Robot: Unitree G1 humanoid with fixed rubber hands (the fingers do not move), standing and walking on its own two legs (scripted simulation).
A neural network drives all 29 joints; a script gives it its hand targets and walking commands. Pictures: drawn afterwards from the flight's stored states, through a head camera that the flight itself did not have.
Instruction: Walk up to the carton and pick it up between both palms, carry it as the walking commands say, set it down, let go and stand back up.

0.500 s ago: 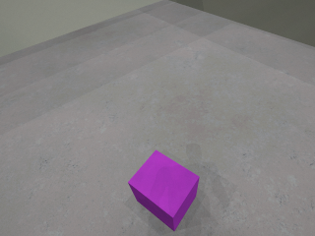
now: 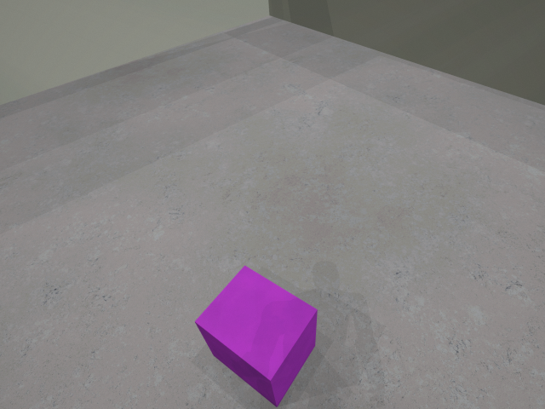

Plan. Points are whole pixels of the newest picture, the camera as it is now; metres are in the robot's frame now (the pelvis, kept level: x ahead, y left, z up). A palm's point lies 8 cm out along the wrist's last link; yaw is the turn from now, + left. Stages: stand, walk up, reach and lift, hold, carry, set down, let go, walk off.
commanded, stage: walk up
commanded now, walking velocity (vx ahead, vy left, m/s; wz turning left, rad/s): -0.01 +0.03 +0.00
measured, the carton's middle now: (260, 334) +0.51 +0.08 -0.62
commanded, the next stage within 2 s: none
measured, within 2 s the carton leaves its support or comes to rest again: neither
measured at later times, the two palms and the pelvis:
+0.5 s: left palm out of the picture +0.02 +0.18 -0.15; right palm out of the picture +0.01 -0.32 -0.19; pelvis +0.03 -0.08 -0.03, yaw +2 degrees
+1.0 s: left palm out of the picture +0.03 +0.17 -0.16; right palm out of the picture +0.08 -0.27 -0.15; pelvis +0.04 -0.04 -0.02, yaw +0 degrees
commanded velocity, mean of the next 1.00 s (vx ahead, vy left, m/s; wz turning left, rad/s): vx -0.04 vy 0.10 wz -0.08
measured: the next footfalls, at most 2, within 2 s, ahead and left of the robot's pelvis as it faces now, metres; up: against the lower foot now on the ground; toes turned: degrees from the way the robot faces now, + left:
right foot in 0.06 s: +0.06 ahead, -0.04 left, +0.00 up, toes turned -2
left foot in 0.36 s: +0.04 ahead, +0.10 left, +0.00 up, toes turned +10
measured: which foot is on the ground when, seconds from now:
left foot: down 0.00-0.10, up 0.12-0.34, down 0.36-0.50, up 0.52-0.86, down 0.88-1.00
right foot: up 0.00-0.04, down 0.06-0.32, up 0.34-0.46, down 0.48-0.88, up 0.90-1.00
